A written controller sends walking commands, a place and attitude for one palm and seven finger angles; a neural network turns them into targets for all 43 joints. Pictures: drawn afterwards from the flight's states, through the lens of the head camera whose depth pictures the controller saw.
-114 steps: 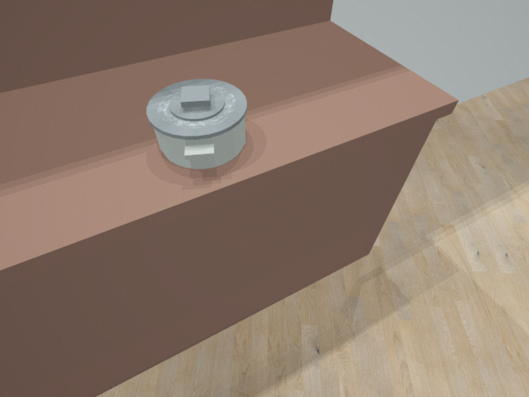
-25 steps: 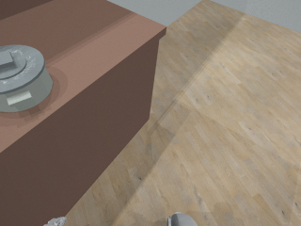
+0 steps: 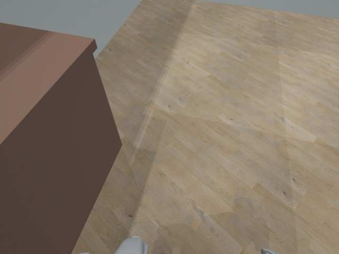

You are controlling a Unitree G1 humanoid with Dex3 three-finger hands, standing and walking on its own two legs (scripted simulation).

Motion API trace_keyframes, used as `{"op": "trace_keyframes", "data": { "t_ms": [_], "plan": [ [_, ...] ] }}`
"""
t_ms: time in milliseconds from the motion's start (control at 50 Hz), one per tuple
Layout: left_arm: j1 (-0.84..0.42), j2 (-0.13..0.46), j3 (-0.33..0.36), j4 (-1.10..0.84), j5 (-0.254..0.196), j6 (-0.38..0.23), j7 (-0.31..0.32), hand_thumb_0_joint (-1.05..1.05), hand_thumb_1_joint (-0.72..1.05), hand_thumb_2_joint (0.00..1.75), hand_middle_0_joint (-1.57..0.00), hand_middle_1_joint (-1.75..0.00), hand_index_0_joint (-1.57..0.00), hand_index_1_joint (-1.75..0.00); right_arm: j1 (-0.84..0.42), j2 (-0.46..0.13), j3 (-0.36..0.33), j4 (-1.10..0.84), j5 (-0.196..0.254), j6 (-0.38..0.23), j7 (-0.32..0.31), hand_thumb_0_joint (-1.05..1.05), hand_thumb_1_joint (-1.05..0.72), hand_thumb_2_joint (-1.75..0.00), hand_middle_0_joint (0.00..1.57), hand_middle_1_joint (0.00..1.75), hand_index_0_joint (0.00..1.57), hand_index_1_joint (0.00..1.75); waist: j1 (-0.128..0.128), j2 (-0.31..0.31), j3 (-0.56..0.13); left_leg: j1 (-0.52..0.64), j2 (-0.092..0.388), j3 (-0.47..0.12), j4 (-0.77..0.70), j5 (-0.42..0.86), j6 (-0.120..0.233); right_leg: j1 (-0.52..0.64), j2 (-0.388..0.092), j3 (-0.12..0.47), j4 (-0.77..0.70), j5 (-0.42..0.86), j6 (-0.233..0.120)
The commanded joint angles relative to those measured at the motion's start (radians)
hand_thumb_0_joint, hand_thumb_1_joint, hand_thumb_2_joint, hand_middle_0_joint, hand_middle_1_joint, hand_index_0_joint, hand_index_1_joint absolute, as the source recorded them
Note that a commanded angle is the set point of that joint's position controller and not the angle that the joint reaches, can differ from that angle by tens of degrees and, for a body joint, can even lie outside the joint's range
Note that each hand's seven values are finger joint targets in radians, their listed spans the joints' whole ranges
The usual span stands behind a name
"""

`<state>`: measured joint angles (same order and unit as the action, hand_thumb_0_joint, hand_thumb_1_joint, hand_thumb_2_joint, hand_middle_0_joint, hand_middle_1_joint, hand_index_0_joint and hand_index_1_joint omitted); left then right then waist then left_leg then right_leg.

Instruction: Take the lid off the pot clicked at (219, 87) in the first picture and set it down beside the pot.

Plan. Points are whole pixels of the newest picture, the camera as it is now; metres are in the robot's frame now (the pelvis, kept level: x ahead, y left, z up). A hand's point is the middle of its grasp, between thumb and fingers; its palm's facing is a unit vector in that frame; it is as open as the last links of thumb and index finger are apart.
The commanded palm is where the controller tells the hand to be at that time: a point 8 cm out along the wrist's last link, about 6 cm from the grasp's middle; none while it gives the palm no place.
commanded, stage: walk to a spot facing it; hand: left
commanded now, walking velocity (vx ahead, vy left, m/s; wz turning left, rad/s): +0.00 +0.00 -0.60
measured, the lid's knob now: out of the picture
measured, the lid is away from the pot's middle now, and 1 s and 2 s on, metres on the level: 0.00 0.00 0.00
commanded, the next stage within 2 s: turn to face it in 1.56 s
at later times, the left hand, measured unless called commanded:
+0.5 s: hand (97, 249) +0.14 +0.20 -0.16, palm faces -0.29 -0.94 -0.21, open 7.4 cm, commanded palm none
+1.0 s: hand (130, 243) +0.16 +0.12 -0.17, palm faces -0.45 -0.87 -0.18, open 7.4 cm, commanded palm none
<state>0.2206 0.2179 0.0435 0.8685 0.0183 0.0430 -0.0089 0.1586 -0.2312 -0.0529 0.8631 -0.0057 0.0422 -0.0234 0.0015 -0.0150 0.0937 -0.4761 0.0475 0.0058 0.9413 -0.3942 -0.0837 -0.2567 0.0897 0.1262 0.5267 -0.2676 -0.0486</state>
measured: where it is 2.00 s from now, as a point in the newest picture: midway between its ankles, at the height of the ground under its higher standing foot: (208, 233)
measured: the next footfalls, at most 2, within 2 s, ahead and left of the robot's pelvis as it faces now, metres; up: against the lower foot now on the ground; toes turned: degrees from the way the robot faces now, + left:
left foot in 0.14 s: +0.07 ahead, +0.13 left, +0.00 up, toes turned -4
right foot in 0.60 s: -0.01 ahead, -0.12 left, +0.00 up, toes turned -27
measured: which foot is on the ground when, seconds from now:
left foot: up 0.00-0.12, down 0.14-0.60, up 0.62-1.00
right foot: down 0.00-0.14, up 0.16-0.58, down 0.60-1.00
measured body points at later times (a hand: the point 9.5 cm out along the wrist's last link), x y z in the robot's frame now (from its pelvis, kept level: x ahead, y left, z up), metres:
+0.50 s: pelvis +0.01 +0.02 +0.00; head +0.05 +0.03 +0.45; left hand +0.16 +0.25 -0.14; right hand -0.02 -0.23 -0.13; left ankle +0.03 +0.13 -0.74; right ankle -0.05 -0.11 -0.69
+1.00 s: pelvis +0.10 -0.06 +0.00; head +0.12 -0.06 +0.45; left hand +0.19 +0.16 -0.15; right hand +0.06 -0.33 -0.13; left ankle +0.27 +0.00 -0.69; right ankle -0.05 -0.10 -0.74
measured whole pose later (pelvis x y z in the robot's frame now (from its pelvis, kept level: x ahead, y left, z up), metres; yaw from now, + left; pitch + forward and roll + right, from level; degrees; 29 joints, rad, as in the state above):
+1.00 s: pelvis +0.10 -0.06 +0.00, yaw -33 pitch +0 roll +0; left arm 0.44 0.18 0.04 1.00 0.02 -0.04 -0.01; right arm 0.17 -0.21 -0.06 0.90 -0.01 0.00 0.02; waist 0.05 -0.01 0.03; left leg -0.59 0.09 0.05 0.87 -0.21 -0.08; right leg -0.01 0.05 0.10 0.37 -0.35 -0.04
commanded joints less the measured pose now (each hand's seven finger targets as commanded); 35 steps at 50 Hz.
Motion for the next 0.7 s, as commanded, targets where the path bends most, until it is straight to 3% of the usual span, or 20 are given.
{"op": "trace_keyframes", "data": {
  "t_ms": [0, 60, 80, 100, 120, 140, 160, 200, 240, 340, 440, 480, 500, 540, 560, 580, 600, 620, 640, 680],
  "plan": [
    [0.025, 0.22, 0.073, -0.089, 0.006, -0.026, 0.023, 0.0, 0.9, 0.9, -0.2, -0.3, -0.2, -0.3, -0.005, -0.071, -0.023, -0.093, 0.006, -0.038, -0.006, 0.0, -0.9, -0.9, 0.2, 0.3, 0.2, 0.3, 0.022, -0.123, -0.114, 0.051, -0.026, -0.018, -0.12, -0.026, 0.018, 0.064, -0.278, 0.328, -0.105, 0.513, -0.153],
    [-0.023, 0.208, 0.074, -0.103, 0.0, -0.021, 0.022, 0.0, 0.9, 0.9, -0.2, -0.3, -0.2, -0.3, 0.084, -0.065, -0.024, -0.076, 0.01, -0.049, -0.013, 0.0, -0.9, -0.9, 0.2, 0.3, 0.2, 0.3, -0.026, -0.12, -0.157, 0.229, -0.047, -0.018, -0.385, 0.097, 0.031, 0.017, -0.224, 0.323, -0.024, 0.506, -0.097],
    [-0.031, 0.184, 0.071, -0.111, -0.006, -0.019, 0.022, 0.0, 0.9, 0.9, -0.2, -0.3, -0.2, -0.3, 0.128, -0.083, -0.028, -0.063, 0.009, -0.057, -0.018, 0.0, -0.9, -0.9, 0.2, 0.3, 0.2, 0.3, -0.047, -0.089, -0.175, 0.376, -0.006, -0.046, -0.512, 0.185, 0.048, -0.077, -0.166, 0.284, 0.044, 0.399, -0.053],
    [-0.003, 0.128, 0.062, -0.123, -0.013, -0.016, 0.018, 0.0, 0.9, 0.9, -0.2, -0.3, -0.2, -0.3, 0.142, -0.16, -0.04, -0.066, 0.003, -0.064, -0.018, 0.0, -0.9, -0.9, 0.2, 0.3, 0.2, 0.3, -0.045, 0.131, -0.205, 0.498, 0.197, -0.254, -0.625, 0.273, 0.108, -0.22, -0.03, 0.16, 0.189, 0.066, 0.01],
    [0.03, 0.112, 0.06, -0.126, -0.009, -0.018, 0.01, 0.0, 0.9, 0.9, -0.2, -0.3, -0.2, -0.3, 0.135, -0.219, -0.048, -0.084, -0.004, -0.059, -0.017, 0.0, -0.9, -0.9, 0.2, 0.3, 0.2, 0.3, -0.023, 0.314, -0.178, 0.491, 0.403, -0.426, -0.651, 0.441, 0.214, -0.333, 0.02, -0.016, 0.42, -0.343, 0.072],
    [0.021, 0.148, 0.07, -0.115, 0.004, -0.017, 0.008, 0.0, 0.9, 0.9, -0.2, -0.3, -0.2, -0.3, 0.126, -0.191, -0.037, -0.095, -0.013, -0.051, -0.014, 0.0, -0.9, -0.9, 0.2, 0.3, 0.2, 0.3, -0.032, 0.2, -0.128, 0.394, 0.415, -0.405, -0.624, 0.495, 0.269, -0.313, -0.035, -0.012, 0.582, -0.34, 0.079],
    [0.046, 0.153, 0.078, -0.092, 0.013, -0.013, 0.005, 0.0, 0.9, 0.9, -0.2, -0.3, -0.2, -0.3, 0.07, -0.123, -0.019, -0.094, -0.018, -0.057, -0.018, 0.0, -0.9, -0.9, 0.2, 0.3, 0.2, 0.3, 0.005, 0.181, -0.092, 0.332, 0.342, -0.314, -0.639, 0.494, 0.241, -0.319, -0.054, -0.004, 0.646, -0.252, 0.099],
    [0.047, 0.15, 0.078, -0.075, 0.013, -0.007, -0.011, 0.0, 0.9, 0.9, -0.2, -0.3, -0.2, -0.3, 0.019, -0.113, -0.009, -0.116, -0.013, -0.065, -0.018, 0.0, -0.9, -0.9, 0.2, 0.3, 0.2, 0.3, 0.026, 0.149, -0.102, 0.304, 0.267, -0.17, -0.631, 0.513, 0.207, -0.313, -0.079, -0.033, 0.729, -0.165, 0.109],
    [0.045, 0.125, 0.071, -0.076, 0.008, 0.006, -0.019, 0.0, 0.9, 0.9, -0.2, -0.3, -0.2, -0.3, 0.03, -0.107, -0.009, -0.105, -0.013, -0.068, -0.016, 0.0, -0.9, -0.9, 0.2, 0.3, 0.2, 0.3, 0.025, 0.16, -0.105, 0.327, 0.229, -0.068, -0.629, 0.512, 0.2, -0.311, -0.091, -0.058, 0.735, -0.116, 0.123],
    [-0.029, 0.095, 0.056, -0.089, 0.001, 0.014, -0.027, 0.0, 0.9, 0.9, -0.2, -0.3, -0.2, -0.3, 0.119, -0.127, -0.026, -0.062, -0.01, -0.065, -0.014, 0.0, -0.9, -0.9, 0.2, 0.3, 0.2, 0.3, -0.016, 0.156, -0.109, 0.438, 0.258, -0.014, -0.618, 0.529, 0.226, -0.321, -0.132, -0.116, 0.533, -0.134, 0.134],
    [-0.075, 0.077, 0.045, -0.093, 0.001, 0.007, -0.031, 0.0, 0.9, 0.9, -0.2, -0.3, -0.2, -0.3, 0.148, -0.159, -0.045, -0.033, -0.016, -0.061, -0.006, 0.0, -0.9, -0.9, 0.2, 0.3, 0.2, 0.3, -0.041, 0.201, -0.104, 0.395, 0.294, 0.045, -0.593, 0.514, 0.226, -0.206, -0.141, -0.174, 0.302, -0.161, 0.112],
    [-0.062, 0.079, 0.045, -0.089, 0.0, 0.001, -0.03, 0.0, 0.9, 0.9, -0.2, -0.3, -0.2, -0.3, 0.139, -0.174, -0.054, -0.027, -0.018, -0.06, -0.003, 0.0, -0.9, -0.9, 0.2, 0.3, 0.2, 0.3, -0.037, 0.221, -0.116, 0.387, 0.311, 0.063, -0.558, 0.519, 0.216, -0.151, -0.135, -0.188, 0.227, -0.166, 0.094],
    [-0.054, 0.083, 0.045, -0.084, 0.001, -0.004, -0.031, 0.0, 0.9, 0.9, -0.2, -0.3, -0.2, -0.3, 0.147, -0.178, -0.055, -0.021, -0.02, -0.059, 0.0, 0.0, -0.9, -0.9, 0.2, 0.3, 0.2, 0.3, -0.034, 0.209, -0.136, 0.382, 0.314, 0.072, -0.546, 0.447, 0.201, -0.112, -0.125, -0.199, 0.176, -0.166, 0.083],
    [0.036, 0.098, 0.054, -0.054, 0.004, -0.013, -0.034, 0.0, 0.9, 0.9, -0.2, -0.3, -0.2, -0.3, 0.128, -0.176, -0.056, -0.017, -0.019, -0.057, 0.002, 0.0, -0.9, -0.9, 0.2, 0.3, 0.2, 0.3, 0.018, 0.151, -0.168, 0.275, 0.288, 0.126, -0.429, 0.171, 0.144, 0.078, -0.1, -0.232, -0.01, -0.065, 0.056],
    [0.129, 0.157, 0.068, -0.02, 0.009, -0.024, -0.027, 0.0, 0.9, 0.9, -0.2, -0.3, -0.2, -0.3, 0.118, -0.137, -0.046, -0.022, -0.011, -0.055, 0.009, 0.0, -0.9, -0.9, 0.2, 0.3, 0.2, 0.3, 0.068, -0.002, -0.196, 0.111, 0.231, 0.193, -0.246, -0.008, 0.089, 0.271, -0.16, -0.15, -0.129, -0.063, 0.02],
    [0.206, 0.289, 0.091, 0.003, 0.015, -0.039, -0.01, 0.0, 0.9, 0.9, -0.2, -0.3, -0.2, -0.3, 0.076, -0.047, -0.021, -0.065, -0.006, -0.051, 0.017, 0.0, -0.9, -0.9, 0.2, 0.3, 0.2, 0.3, 0.116, -0.365, -0.157, -0.239, 0.085, 0.231, 0.047, -0.314, 0.026, 0.401, -0.422, 0.3, -0.268, -0.185, -0.09],
    [0.268, 0.305, 0.097, 0.012, -0.006, -0.034, 0.007, 0.0, 0.9, 0.9, -0.2, -0.3, -0.2, -0.3, -0.04, -0.093, -0.02, -0.108, -0.017, -0.046, 0.02, 0.0, -0.9, -0.9, 0.2, 0.3, 0.2, 0.3, 0.161, -0.311, -0.11, -0.326, 0.067, 0.084, 0.171, -0.272, 0.033, 0.319, -0.499, 0.45, -0.327, -0.209, -0.161],
    [0.227, 0.28, 0.094, 0.003, -0.006, -0.04, 0.014, 0.0, 0.9, 0.9, -0.2, -0.3, -0.2, -0.3, -0.042, -0.11, -0.029, -0.104, -0.015, -0.046, 0.027, 0.0, -0.9, -0.9, 0.2, 0.3, 0.2, 0.3, 0.124, -0.208, -0.061, -0.352, 0.096, 0.016, 0.214, -0.157, 0.046, 0.268, -0.467, 0.389, -0.349, -0.351, -0.17],
    [0.178, 0.254, 0.092, -0.004, -0.006, -0.049, 0.015, 0.0, 0.9, 0.9, -0.2, -0.3, -0.2, -0.3, -0.064, -0.107, -0.032, -0.094, -0.016, -0.05, 0.034, 0.0, -0.9, -0.9, 0.2, 0.3, 0.2, 0.3, 0.107, -0.23, -0.033, -0.333, 0.098, 0.006, 0.237, -0.082, 0.048, 0.203, -0.408, 0.385, -0.355, -0.362, -0.15],
    [0.092, 0.18, 0.066, -0.022, -0.006, -0.07, 0.012, 0.0, 0.9, 0.9, -0.2, -0.3, -0.2, -0.3, -0.008, -0.117, -0.041, -0.054, -0.025, -0.056, 0.038, 0.0, -0.9, -0.9, 0.2, 0.3, 0.2, 0.3, 0.034, -0.144, 0.01, -0.267, 0.108, -0.001, 0.195, 0.05, 0.027, 0.126, -0.343, 0.243, -0.322, -0.19, -0.13]
  ]
}}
